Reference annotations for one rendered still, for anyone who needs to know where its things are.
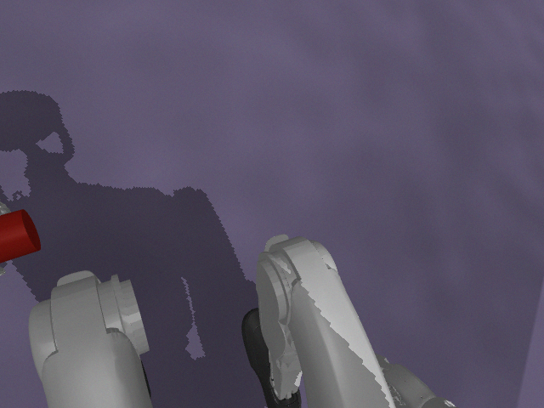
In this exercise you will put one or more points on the can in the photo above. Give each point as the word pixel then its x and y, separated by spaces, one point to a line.
pixel 18 235

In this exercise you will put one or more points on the right robot foot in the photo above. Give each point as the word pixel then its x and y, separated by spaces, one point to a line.
pixel 258 355

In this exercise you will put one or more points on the right robot hand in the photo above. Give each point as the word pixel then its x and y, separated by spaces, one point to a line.
pixel 407 390

